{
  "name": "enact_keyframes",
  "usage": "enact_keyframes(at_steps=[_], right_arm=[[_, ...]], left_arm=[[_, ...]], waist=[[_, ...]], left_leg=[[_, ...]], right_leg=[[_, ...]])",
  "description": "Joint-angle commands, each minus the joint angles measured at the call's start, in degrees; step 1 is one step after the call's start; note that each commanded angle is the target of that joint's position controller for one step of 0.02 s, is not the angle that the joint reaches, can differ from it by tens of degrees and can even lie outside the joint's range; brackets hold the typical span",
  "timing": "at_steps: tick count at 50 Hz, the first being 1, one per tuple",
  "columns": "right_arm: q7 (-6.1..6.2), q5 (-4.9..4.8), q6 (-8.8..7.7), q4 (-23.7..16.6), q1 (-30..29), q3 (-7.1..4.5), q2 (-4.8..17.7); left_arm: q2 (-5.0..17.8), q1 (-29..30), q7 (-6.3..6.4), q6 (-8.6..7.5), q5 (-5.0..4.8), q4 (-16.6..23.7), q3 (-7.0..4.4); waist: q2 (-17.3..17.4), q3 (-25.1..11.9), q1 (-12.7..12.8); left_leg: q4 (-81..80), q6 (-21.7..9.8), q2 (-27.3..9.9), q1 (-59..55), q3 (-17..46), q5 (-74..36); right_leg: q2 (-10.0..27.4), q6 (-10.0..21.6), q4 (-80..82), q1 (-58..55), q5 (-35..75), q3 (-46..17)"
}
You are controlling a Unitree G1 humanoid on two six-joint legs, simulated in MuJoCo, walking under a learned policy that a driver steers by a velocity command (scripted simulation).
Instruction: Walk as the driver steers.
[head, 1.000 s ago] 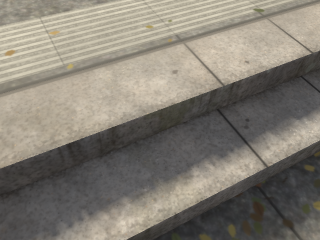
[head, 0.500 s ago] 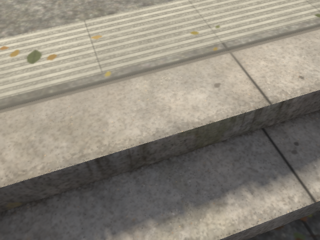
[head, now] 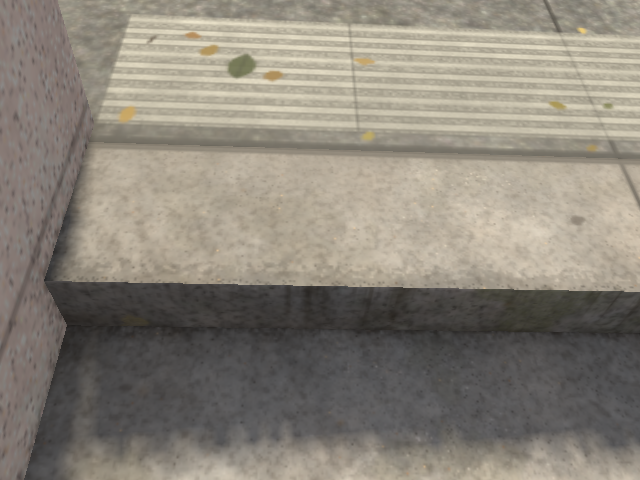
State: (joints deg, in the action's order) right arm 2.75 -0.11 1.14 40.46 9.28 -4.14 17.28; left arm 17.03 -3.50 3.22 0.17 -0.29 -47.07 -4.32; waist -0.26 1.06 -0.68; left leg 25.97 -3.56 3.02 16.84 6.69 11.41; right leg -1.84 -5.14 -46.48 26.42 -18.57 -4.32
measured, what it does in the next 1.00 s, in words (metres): steps on the spot: right foot, then left foot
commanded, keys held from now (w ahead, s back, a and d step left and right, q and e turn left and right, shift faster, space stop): q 0.32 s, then no key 0.50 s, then e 0.16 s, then w+e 0.02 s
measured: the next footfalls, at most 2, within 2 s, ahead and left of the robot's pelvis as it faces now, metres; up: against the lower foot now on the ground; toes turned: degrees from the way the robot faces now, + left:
right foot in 0.16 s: +0.05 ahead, -0.14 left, +0.00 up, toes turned +10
left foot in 0.56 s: -0.01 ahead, +0.12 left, +0.00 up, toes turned +16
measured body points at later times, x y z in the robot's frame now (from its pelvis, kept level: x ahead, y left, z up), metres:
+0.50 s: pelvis -0.01 -0.02 +0.00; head +0.03 -0.02 +0.44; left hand +0.05 +0.28 -0.11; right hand +0.22 -0.24 -0.10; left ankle -0.04 +0.12 -0.71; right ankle +0.01 -0.14 -0.75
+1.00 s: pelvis -0.03 -0.01 -0.01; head -0.01 -0.01 +0.44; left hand +0.00 +0.29 -0.13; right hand +0.20 -0.21 -0.11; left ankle -0.04 +0.11 -0.75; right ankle +0.00 -0.14 -0.75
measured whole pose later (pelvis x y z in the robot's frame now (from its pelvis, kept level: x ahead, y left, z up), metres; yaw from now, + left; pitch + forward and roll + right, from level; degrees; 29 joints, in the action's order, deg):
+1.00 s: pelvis -0.03 -0.01 -0.01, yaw +15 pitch +0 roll +0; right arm 2.2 1.8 -0.1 41.8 7.5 -0.9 15.2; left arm 16.6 -11.3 1.0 0.3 0.3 -47.7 -1.3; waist 0.6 1.3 0.9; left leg 30.6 -0.1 -0.2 15.6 -1.6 15.0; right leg 0.9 -1.4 -31.3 14.1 -17.2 -2.9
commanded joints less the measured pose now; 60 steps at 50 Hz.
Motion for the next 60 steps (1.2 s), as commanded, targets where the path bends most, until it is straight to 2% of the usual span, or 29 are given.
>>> enact_keyframes(at_steps=[1, 5, 7, 8, 9, 10, 11, 13, 17, 20, 23, 27, 28, 29, 30, 31, 33, 35, 40, 42, 44, 45, 48, 50, 51, 54, 56, 58, 60], right_arm=[[-0.04, 0.03, -0.40, -3.90, 0.20, -2.63, 9.91], [-0.23, -0.36, -0.08, -5.40, -2.69, -2.70, 10.04], [0.07, -1.10, 0.27, -6.64, -4.46, -2.29, 8.86], [0.06, -0.88, 0.39, -6.78, -2.79, -1.44, 6.02], [-0.48, -0.44, -0.10, -7.68, 1.20, -1.00, 3.51], [-0.76, 0.05, -0.80, -7.47, 0.27, -2.84, 10.04], [-1.07, -0.37, -0.59, -5.91, 1.66, -4.17, 13.31], [-1.09, -0.15, 0.80, -4.02, 3.42, -3.98, 10.83], [-1.43, -0.68, 0.74, -7.91, -2.95, -1.97, 6.00], [-1.58, 0.01, 0.34, -8.87, -3.35, -0.54, 3.90], [-1.79, 0.23, 0.32, -8.96, -2.71, 0.08, 4.61], [-1.90, 0.45, 0.59, -7.06, 1.51, 0.06, 5.03], [-1.56, 0.75, 0.71, -7.28, 2.05, -0.22, 7.01], [-0.75, 1.71, 1.01, -8.16, 3.87, -0.55, 10.80], [-1.45, 3.25, 0.17, -7.67, 3.03, 0.09, 9.44], [-2.24, 3.15, -1.05, -7.79, 1.45, 0.57, 7.24], [-2.39, 2.43, -2.33, -7.26, -2.88, 0.52, 7.27], [-2.07, 1.67, -2.61, -6.58, -4.59, 0.56, 7.46], [-1.79, 1.42, -1.72, -4.52, -4.41, 1.47, 4.74], [-1.91, 0.99, -1.74, -3.07, -3.99, 2.06, 3.35], [-2.33, 2.51, -2.90, -1.79, -0.52, 2.13, 3.76], [-1.88, 2.76, -2.75, -2.23, -0.75, 1.81, 4.05], [0.12, 1.61, -2.08, -2.47, -3.68, 0.85, 5.84], [0.67, 1.67, -1.35, -2.35, -1.15, 0.53, 5.61], [-0.82, 2.39, -0.99, -2.21, 0.51, 1.46, 3.67], [-1.90, 2.62, -0.44, -1.51, 2.79, -0.20, 8.85], [-1.88, 2.90, -1.24, -0.73, 4.59, -0.80, 9.68], [-2.05, 2.81, -2.25, -1.18, 0.64, -0.85, 8.80], [-2.57, 2.18, -2.24, -2.15, -3.61, -1.00, 8.23]], left_arm=[[5.00, 2.48, -0.43, -1.24, -0.52, 4.23, -0.79], [6.10, -0.87, -1.60, -2.54, -0.65, 3.76, -1.19], [7.34, -5.86, -2.08, -2.82, -0.44, 2.26, -1.85], [9.85, -7.45, -1.84, -2.45, 0.28, 2.12, -2.48], [13.85, -4.64, -1.32, -1.72, 1.79, 2.99, -3.05], [10.58, -3.14, -1.67, -2.10, 3.23, 4.52, -2.39], [8.01, 0.01, -1.52, -2.44, 2.86, 5.77, -1.66], [5.35, 2.84, -1.06, -2.34, 1.21, 6.53, -0.64], [6.84, -1.62, 0.47, -0.78, 1.82, 5.80, -0.16], [9.21, -3.04, -0.22, -0.50, 1.35, 5.70, -0.73], [10.96, -1.53, -1.42, -0.42, 0.65, 6.64, -1.21], [8.75, -2.76, -2.08, -0.38, -0.62, 5.57, -0.27], [6.60, -5.42, -2.39, -1.01, -0.01, 4.77, 0.58], [2.43, -6.07, -3.17, -1.77, 2.84, 6.05, 2.16], [3.30, -3.70, -2.66, -1.78, 2.19, 6.76, 1.86], [7.50, -1.97, -2.27, -1.30, 1.17, 6.33, 0.72], [7.30, -3.63, -1.91, -0.36, 0.36, 4.58, 0.32], [7.19, -4.97, -1.47, 0.47, 1.01, 3.65, 0.20], [4.00, -4.15, -1.64, 0.17, 0.70, 3.03, 1.69], [3.68, -6.70, -2.07, -0.15, 1.18, 1.50, 2.13], [9.86, -6.35, -1.60, 0.07, 1.48, 2.48, 1.34], [11.84, -4.14, -1.81, 0.08, 0.24, 2.08, 0.52], [9.71, -1.29, -2.04, -0.89, 0.62, 4.09, 0.75], [8.86, -3.27, -1.86, -1.32, 0.46, 4.70, 0.57], [6.25, -4.27, -3.00, -0.24, 2.08, 4.50, 1.34], [4.00, -3.90, -4.88, 0.53, 2.89, 7.06, 1.38], [4.87, -1.81, -6.00, 0.17, 3.00, 9.28, 1.16], [3.19, -4.88, -6.80, -0.20, 2.04, 8.93, 1.68], [3.44, -12.07, -6.69, -0.60, 1.53, 6.06, 1.25]], waist=[[10.67, -5.58, -1.10], [10.82, -7.10, 0.54], [8.57, -7.81, 2.99], [1.69, -9.29, 2.28], [-13.61, -7.96, -1.93], [-11.52, -7.06, -0.21], [-6.87, -6.64, -1.57], [-5.41, -4.84, -1.95], [-7.82, -2.28, 2.17], [-7.89, -4.87, 3.09], [-9.16, -5.12, 3.03], [-8.08, -4.54, 0.37], [-4.68, -6.13, 0.56], [8.48, -10.74, 1.87], [13.37, -10.52, 0.41], [8.55, -8.42, -0.73], [8.59, -6.23, 1.17], [8.19, -5.16, 1.97], [9.18, -5.72, 0.57], [7.50, -5.88, 2.12], [1.41, -4.06, -0.68], [-4.92, -2.22, -2.08], [-6.16, -0.57, -0.82], [-5.29, -3.07, -0.70], [-2.99, -2.81, -1.08], [10.93, -0.84, -1.77], [8.33, 0.97, -2.16], [8.38, 0.64, 1.03], [8.66, -1.73, 4.62]], left_leg=[[-6.28, -8.98, -13.75, -8.76, 17.33, -12.81], [-3.97, -7.70, -12.47, -10.73, 21.25, -18.85], [-0.67, -3.88, -8.98, -5.07, 19.51, -13.06], [7.16, -1.16, -5.40, 4.38, 15.31, 1.48], [19.02, 2.17, 4.99, 17.99, 4.11, 23.39], [33.28, 5.22, 1.47, 20.94, 3.04, 25.31], [39.53, 6.09, -0.40, 18.88, 3.38, 20.80], [45.84, 8.31, -0.99, 19.43, 1.43, 14.10], [38.55, 10.67, -2.79, 20.97, -3.45, 9.67], [28.01, 10.38, -3.94, 14.83, -4.73, 12.54], [18.52, 9.10, -3.85, 7.36, -7.38, 12.21], [-4.88, 4.30, -1.96, -5.12, -9.08, -1.64], [-7.06, 2.57, -5.22, -13.47, -4.65, -10.17], [-3.30, -1.77, -18.23, -23.86, 9.62, -34.36], [-4.90, -12.25, -25.24, -15.15, 15.86, -33.44], [-6.08, -14.02, -23.28, -12.39, 13.88, -29.57], [-6.16, -9.91, -18.03, -9.55, 7.68, -23.18], [-5.81, -9.03, -16.65, -5.47, 5.46, -24.67], [-4.52, -8.05, -14.00, -5.92, 4.02, -15.76], [-4.57, -5.01, -12.50, -4.04, 3.16, -5.62], [-2.75, 0.68, -8.16, -0.08, -0.38, 6.03], [-1.69, 3.25, -4.33, -3.67, -5.27, 7.17], [3.52, 3.33, -3.96, -6.66, -7.59, 1.50], [3.86, 2.58, -4.15, -7.06, -7.90, 4.53], [-0.54, 1.94, -6.76, -7.43, -4.96, 9.42], [-13.63, -4.13, -18.14, -8.82, 7.80, 28.66], [-16.97, -8.23, -24.51, -5.74, 11.71, 24.89], [-16.18, -6.11, -21.83, -3.09, 3.74, 17.45], [-10.08, -2.19, -15.87, 1.14, -6.27, 13.19]], right_leg=[[-1.32, 0.05, 5.64, 0.93, -0.82, 0.15], [-1.82, 1.65, 16.64, -5.43, 0.43, -0.16], [0.92, 3.81, 28.74, -16.84, 11.44, 0.13], [9.71, 7.43, 29.38, -26.30, 14.28, -6.51], [21.80, 16.17, 28.57, -30.18, 28.66, -20.19], [27.48, 22.75, 30.04, -24.93, 33.01, -23.89], [24.07, 21.09, 29.37, -22.58, 30.98, -17.85], [17.35, 16.64, 28.18, -20.78, 26.27, -8.40], [15.01, 18.33, 29.43, -22.46, 27.82, -1.93], [16.43, 19.13, 27.90, -24.65, 31.43, -0.69], [17.10, 19.06, 27.44, -21.95, 31.15, -0.41], [15.12, 14.80, 21.50, -18.56, 26.98, 0.61], [13.33, 10.88, 18.78, -13.51, 21.50, 2.04], [8.92, 5.74, 7.94, -3.75, -0.18, 6.25], [5.57, 2.84, 2.89, -1.40, -17.35, 4.78], [6.38, 1.53, -3.71, -1.62, -18.46, 2.47], [6.19, 0.34, -5.85, -1.26, -14.36, 2.06], [5.56, -0.99, -6.85, -3.88, -10.22, 2.20], [4.06, -0.28, 10.07, -9.96, -4.75, 4.18], [3.63, 1.54, 24.09, -17.44, 9.63, 4.62], [9.25, 5.57, 22.61, -19.98, 21.11, -1.63], [9.15, 9.16, 23.12, -11.19, 10.47, -3.54], [8.15, 8.85, 25.05, -5.46, 8.22, -6.17], [6.82, 8.71, 22.19, -5.23, 5.04, -5.95], [5.43, 7.52, 21.75, -4.13, 3.69, -7.12], [-1.86, 6.07, 6.07, 2.75, -8.34, 4.39], [2.86, 7.39, -3.11, 3.96, -10.40, 3.87], [4.03, 9.10, 2.43, -2.65, -9.22, 4.67], [0.47, 9.94, 14.24, -16.16, 0.42, 8.52]])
